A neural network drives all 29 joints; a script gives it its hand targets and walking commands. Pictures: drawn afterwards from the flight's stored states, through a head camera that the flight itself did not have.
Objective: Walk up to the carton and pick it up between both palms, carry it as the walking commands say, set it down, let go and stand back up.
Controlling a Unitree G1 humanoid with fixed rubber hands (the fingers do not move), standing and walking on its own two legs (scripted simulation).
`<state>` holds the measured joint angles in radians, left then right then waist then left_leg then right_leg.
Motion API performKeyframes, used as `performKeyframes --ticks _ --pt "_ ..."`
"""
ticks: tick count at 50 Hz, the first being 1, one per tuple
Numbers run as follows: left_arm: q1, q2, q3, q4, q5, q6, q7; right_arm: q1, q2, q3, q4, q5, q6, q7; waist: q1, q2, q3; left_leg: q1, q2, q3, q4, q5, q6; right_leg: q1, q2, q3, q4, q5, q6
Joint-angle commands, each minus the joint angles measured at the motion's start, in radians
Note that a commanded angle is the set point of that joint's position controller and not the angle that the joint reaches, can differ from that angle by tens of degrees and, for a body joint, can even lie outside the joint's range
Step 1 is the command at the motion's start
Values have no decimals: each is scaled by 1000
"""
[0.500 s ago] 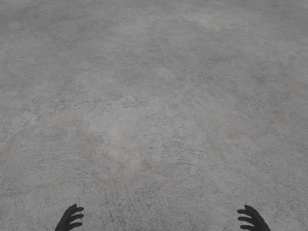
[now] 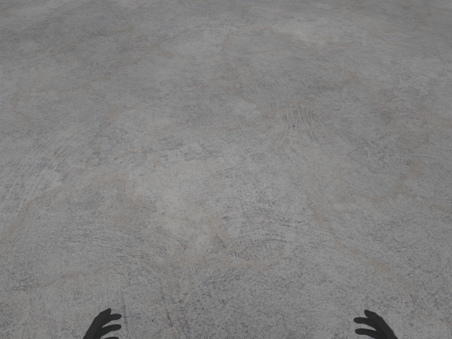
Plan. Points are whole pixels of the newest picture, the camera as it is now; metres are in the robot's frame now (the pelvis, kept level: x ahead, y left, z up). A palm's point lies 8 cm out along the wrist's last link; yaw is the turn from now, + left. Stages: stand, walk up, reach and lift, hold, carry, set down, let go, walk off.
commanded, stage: stand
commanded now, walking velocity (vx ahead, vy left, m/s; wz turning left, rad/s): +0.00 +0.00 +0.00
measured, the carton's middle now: out of the picture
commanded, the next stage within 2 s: walk up in 1.22 s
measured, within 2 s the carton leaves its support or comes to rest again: neither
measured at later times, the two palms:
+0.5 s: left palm out of the picture +0.10 +0.26 -0.10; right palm out of the picture +0.10 -0.27 -0.10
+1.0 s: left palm out of the picture +0.08 +0.26 -0.11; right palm out of the picture +0.08 -0.27 -0.10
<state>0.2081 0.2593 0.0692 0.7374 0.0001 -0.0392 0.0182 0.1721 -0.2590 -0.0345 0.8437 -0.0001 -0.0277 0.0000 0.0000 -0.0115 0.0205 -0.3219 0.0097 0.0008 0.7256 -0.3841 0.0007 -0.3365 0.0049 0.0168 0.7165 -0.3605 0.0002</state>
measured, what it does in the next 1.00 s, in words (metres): stands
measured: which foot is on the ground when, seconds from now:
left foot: down 0.00-1.00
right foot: down 0.00-1.00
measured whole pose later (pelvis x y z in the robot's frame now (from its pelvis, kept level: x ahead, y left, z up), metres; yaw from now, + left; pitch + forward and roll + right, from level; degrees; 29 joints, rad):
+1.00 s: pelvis -0.01 +0.00 +0.01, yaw +0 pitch -1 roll +0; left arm 0.21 0.26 0.07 0.85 0.00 -0.04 0.01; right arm 0.16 -0.28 -0.03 0.96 0.00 -0.03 0.00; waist 0.00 -0.02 0.02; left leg -0.32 0.01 0.00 0.67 -0.33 0.00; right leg -0.34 0.00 0.02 0.66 -0.31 0.00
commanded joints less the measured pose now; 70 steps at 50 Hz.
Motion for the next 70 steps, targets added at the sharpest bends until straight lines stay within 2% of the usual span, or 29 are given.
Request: performKeyframes --ticks 1,2,5,8,9,14,15,19,20,23,26,29,31,33,38,41,45,47,48,51,52,53,58,60,64,65,67,68,70 --pt "-59 235 39 -18 25 -17 -5 -23 -293 -62 -31 -29 -25 -7 -5 48 22 22 93 -113 -170 217 71 -21 -93 127 -172 118 -90" --pt "-24 224 27 -6 26 -22 0 -45 -295 -65 -30 -28 -18 -14 5 -40 -19 56 99 -97 -162 238 75 11 -100 115 -178 172 -89" --pt "-28 240 43 -2 29 -31 2 -87 -275 -51 -35 -37 -25 0 22 37 -44 37 86 -94 -156 238 76 51 -89 90 -148 195 -73" --pt "-55 267 41 1 34 -29 9 -41 -282 -53 -14 -31 -20 -7 -8 -57 -4 39 107 -119 -186 216 72 26 -117 158 -194 203 -86" --pt "-57 249 26 10 20 -21 9 -87 -261 -50 -27 -27 -24 -11 -5 52 -36 80 92 -118 -156 178 62 8 -130 198 -204 225 -78" --pt "-80 265 22 28 15 -41 10 -92 -252 -55 -34 -19 -31 -9 -11 -37 -31 53 94 -109 -148 287 88 63 -114 150 -162 361 -92" --pt "-94 261 36 34 25 -33 8 -66 -251 -51 -10 -26 -30 -14 -12 -69 -49 70 98 -120 -191 298 79 65 -121 125 -168 313 -85" --pt "-73 247 20 39 21 -20 1 -101 -275 -61 -3 -26 -26 -17 -16 66 -22 53 102 -133 -201 199 72 23 -102 131 -181 185 -77" --pt "-120 242 28 35 31 -14 2 -125 -265 -59 -17 -18 -31 -19 2 -10 35 -1 89 -130 -180 175 67 15 -99 143 -211 146 -79" --pt "-88 257 31 67 19 -28 -5 -87 -255 -57 1 -26 -29 -10 -27 3 41 -2 82 -134 -239 119 81 14 -91 129 -223 88 -69" --pt "-97 256 35 61 39 -18 -4 -92 -261 -56 27 -35 -24 -3 13 13 65 -28 71 -109 -237 10 68 -3 -92 125 -263 -69 -69" --pt "-117 280 42 72 29 -19 4 -127 -245 -33 -1 -43 -29 -2 0 79 65 -20 88 -122 -246 109 84 -5 -84 129 -245 -3 -69" --pt "-47 259 27 92 31 -37 -11 -76 -255 -45 26 -27 -32 -4 -1 -63 5 6 78 -122 -181 131 84 47 -105 175 -262 73 -84" --pt "-78 259 26 89 23 -39 -10 -80 -279 -55 31 -20 -33 -7 -8 -89 8 22 68 -93 -211 127 72 51 -133 179 -260 147 -94" --pt "-45 274 35 89 8 -23 -5 -67 -264 -35 39 -35 -24 -4 -4 79 52 13 94 -137 -248 118 85 25 -93 139 -237 59 -62" --pt "-43 287 35 105 30 -29 -2 -52 -272 -44 78 -11 -22 -15 -12 -69 52 -18 94 -138 -240 141 75 50 -106 160 -282 35 -83" --pt "-108 258 29 98 27 -20 -7 -82 -290 -55 75 -25 -33 -1 -33 14 48 51 90 -119 -234 132 59 -17 -97 168 -306 -4 -75" --pt "-58 251 32 102 29 -29 -10 -100 -292 -50 78 -32 -28 -3 7 53 22 43 107 -153 -239 207 69 28 -97 116 -262 62 -58" --pt "-83 262 36 100 32 -34 -2 -107 -249 -39 60 -32 -27 -6 4 -29 40 -3 86 -141 -265 227 71 68 -108 125 -266 116 -68" --pt "-49 276 34 122 20 -24 -5 -71 -279 -35 89 -18 -29 -12 -8 1 -31 76 106 -128 -248 263 64 81 -96 105 -256 204 -63" --pt "-44 236 23 134 16 -29 -4 -109 -296 -45 68 -32 -36 -13 -9 91 -19 89 116 -135 -221 243 60 45 -112 153 -255 212 -63" --pt "-99 235 20 111 13 -20 -9 -122 -288 -55 69 -20 -36 -9 -13 11 -21 70 107 -154 -240 244 59 38 -120 137 -267 190 -75" --pt "-46 271 27 134 9 -38 7 -93 -282 -46 98 -19 -21 -8 15 -26 -22 68 80 -122 -246 215 62 94 -151 189 -276 282 -80" --pt "-79 274 25 137 19 -27 5 -77 -237 -26 80 -8 -28 -4 -22 -61 -91 117 103 -101 -253 237 61 118 -129 145 -254 316 -71" --pt "-44 299 39 147 14 -23 2 -56 -263 -36 114 -23 -20 -7 -18 86 -42 109 94 -83 -259 267 46 87 -104 126 -265 270 -72" --pt "-65 251 27 145 15 -22 1 -88 -292 -36 109 -25 -27 -15 -4 -4 -56 82 100 -117 -270 259 64 131 -109 90 -264 283 -54" --pt "-78 265 24 170 19 -18 0 -60 -269 -41 119 -19 -32 -7 -22 28 -38 101 111 -121 -253 286 57 67 -126 139 -281 238 -69" --pt "-70 270 20 167 10 -17 -6 -72 -304 -46 120 -21 -28 -8 -12 -53 -43 93 98 -117 -256 238 65 93 -105 111 -298 265 -61" --pt "-85 261 22 174 21 -23 2 -78 -239 -30 99 -23 -27 6 -32 45 -89 119 125 -127 -270 274 52 84 -114 121 -256 242 -63"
